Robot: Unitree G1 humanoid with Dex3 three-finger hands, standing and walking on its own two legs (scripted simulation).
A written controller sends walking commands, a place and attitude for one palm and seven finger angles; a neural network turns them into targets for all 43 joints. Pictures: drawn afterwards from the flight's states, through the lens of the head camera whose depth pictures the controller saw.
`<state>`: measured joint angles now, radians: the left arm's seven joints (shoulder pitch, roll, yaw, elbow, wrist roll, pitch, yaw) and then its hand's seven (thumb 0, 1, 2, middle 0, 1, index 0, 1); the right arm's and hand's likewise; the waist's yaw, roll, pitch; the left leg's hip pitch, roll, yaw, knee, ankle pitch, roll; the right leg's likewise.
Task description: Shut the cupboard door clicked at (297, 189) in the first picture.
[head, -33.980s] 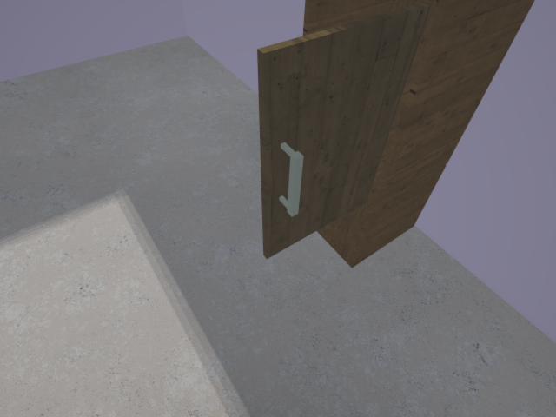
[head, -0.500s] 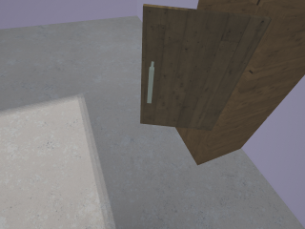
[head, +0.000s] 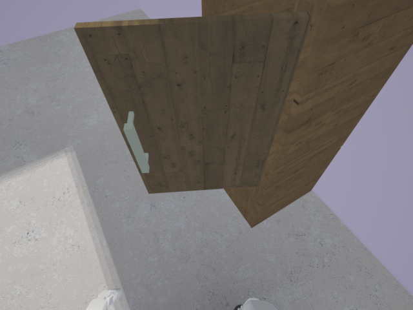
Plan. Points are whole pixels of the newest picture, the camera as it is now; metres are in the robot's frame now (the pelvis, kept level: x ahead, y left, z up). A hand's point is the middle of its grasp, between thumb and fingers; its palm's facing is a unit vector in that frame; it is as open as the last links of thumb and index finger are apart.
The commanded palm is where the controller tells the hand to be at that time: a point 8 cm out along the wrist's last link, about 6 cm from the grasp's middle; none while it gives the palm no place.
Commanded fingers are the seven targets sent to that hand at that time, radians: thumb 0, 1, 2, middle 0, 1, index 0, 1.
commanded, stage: come to a stop and stand still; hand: left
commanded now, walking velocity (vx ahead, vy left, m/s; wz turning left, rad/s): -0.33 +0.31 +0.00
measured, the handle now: (138, 144) +0.48 +0.17 -0.02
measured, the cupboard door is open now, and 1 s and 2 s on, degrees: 63 63 63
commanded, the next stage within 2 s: look again from close up in 1.28 s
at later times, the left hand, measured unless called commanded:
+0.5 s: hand out of the picture +0.06 +0.24 -0.17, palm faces +0.10 -0.97 -0.21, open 7.4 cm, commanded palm none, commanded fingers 0.00 0.90 0.90 -0.20 -0.30 -0.20 -0.30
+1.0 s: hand out of the picture -0.01 +0.20 -0.16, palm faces +0.01 -0.98 -0.18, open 7.4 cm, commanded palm none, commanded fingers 0.00 0.90 0.90 -0.20 -0.30 -0.20 -0.30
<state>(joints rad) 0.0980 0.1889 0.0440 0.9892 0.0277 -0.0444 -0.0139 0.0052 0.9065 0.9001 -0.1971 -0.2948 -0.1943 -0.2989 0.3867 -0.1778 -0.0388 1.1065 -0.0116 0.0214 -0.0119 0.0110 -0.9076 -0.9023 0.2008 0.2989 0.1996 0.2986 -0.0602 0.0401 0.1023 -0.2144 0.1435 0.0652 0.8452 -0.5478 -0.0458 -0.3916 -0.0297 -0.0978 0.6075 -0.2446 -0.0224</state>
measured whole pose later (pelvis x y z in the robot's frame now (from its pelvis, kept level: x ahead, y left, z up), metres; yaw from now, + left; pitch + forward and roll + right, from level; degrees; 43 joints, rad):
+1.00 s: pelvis -0.01 +0.03 +0.02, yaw +1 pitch -2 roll +0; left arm 0.28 0.14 0.00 1.12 0.02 0.01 0.04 0.01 0.91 0.90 -0.20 -0.30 -0.20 -0.30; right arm 0.32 -0.16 -0.01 1.14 0.00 0.02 -0.02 0.01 -0.91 -0.90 0.20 0.30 0.20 0.30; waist -0.03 -0.01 0.02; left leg -0.24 -0.02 0.07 0.38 -0.12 0.04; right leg -0.10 -0.01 0.02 0.41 -0.29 0.01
